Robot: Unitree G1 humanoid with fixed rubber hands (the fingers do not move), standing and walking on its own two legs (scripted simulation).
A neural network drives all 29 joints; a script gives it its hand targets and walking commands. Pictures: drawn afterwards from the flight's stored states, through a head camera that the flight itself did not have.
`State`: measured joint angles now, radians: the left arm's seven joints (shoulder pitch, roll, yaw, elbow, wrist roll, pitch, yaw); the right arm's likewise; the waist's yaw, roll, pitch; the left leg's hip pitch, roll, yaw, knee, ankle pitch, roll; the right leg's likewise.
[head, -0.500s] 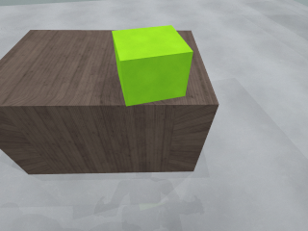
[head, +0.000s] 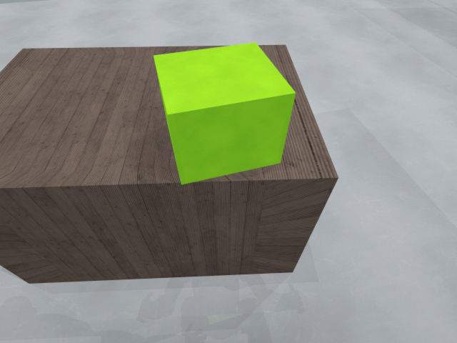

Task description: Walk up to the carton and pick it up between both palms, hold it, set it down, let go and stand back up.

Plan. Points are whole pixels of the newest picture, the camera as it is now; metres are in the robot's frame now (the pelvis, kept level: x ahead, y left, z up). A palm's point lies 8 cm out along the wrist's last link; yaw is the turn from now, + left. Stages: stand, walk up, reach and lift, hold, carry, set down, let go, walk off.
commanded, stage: walk up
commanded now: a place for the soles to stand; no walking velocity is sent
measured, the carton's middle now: (219, 111) +0.67 +0.03 +0.02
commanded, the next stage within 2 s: none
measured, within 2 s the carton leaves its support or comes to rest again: neither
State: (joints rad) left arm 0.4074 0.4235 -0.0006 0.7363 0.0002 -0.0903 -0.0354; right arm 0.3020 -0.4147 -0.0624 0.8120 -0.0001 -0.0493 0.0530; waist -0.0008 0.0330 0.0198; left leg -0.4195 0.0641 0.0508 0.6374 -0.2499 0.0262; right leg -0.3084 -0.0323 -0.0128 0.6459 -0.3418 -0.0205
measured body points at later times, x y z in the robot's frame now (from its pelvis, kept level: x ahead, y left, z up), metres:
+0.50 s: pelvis +0.04 +0.00 +0.00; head +0.05 -0.01 +0.45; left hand +0.14 +0.31 -0.09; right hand +0.12 -0.32 -0.11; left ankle +0.06 +0.12 -0.72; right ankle +0.09 -0.13 -0.72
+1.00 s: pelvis +0.06 +0.00 +0.00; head +0.08 -0.01 +0.45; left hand +0.18 +0.31 -0.08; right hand +0.16 -0.31 -0.11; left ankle +0.06 +0.12 -0.72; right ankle +0.09 -0.13 -0.72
